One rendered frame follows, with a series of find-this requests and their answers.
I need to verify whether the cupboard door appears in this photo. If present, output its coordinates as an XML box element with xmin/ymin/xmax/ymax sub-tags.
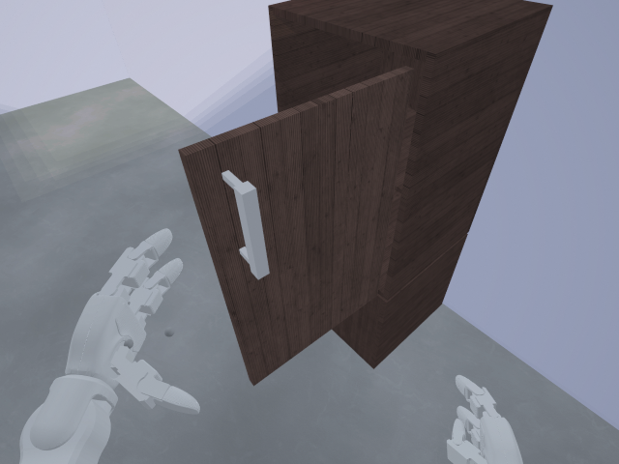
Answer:
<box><xmin>178</xmin><ymin>66</ymin><xmax>415</xmax><ymax>386</ymax></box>

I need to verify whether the robot left hand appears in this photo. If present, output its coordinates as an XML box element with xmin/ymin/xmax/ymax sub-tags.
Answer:
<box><xmin>65</xmin><ymin>228</ymin><xmax>200</xmax><ymax>415</ymax></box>

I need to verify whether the handle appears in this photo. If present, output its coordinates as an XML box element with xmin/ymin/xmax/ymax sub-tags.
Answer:
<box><xmin>222</xmin><ymin>170</ymin><xmax>270</xmax><ymax>279</ymax></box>

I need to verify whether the robot right hand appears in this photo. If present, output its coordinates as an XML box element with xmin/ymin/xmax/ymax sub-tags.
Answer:
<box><xmin>447</xmin><ymin>375</ymin><xmax>523</xmax><ymax>464</ymax></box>

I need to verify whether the robot left forearm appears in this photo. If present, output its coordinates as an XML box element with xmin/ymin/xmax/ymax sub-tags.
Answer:
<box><xmin>19</xmin><ymin>374</ymin><xmax>118</xmax><ymax>464</ymax></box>

